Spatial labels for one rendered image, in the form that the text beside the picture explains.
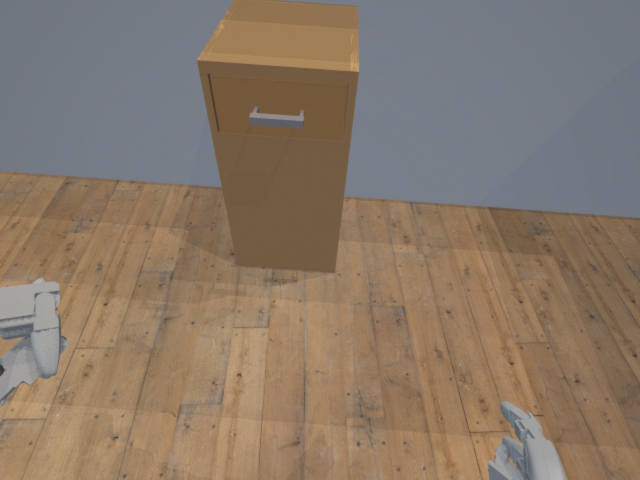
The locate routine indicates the robot left hand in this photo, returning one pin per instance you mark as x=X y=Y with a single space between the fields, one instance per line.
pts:
x=28 y=311

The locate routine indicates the drawer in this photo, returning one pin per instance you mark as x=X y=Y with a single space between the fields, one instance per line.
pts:
x=323 y=103

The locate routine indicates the handle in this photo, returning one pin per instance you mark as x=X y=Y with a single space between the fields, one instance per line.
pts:
x=274 y=120

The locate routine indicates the robot right hand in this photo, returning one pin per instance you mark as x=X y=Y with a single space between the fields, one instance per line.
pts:
x=537 y=459

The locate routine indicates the cabinet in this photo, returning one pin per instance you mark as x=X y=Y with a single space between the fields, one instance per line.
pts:
x=284 y=195

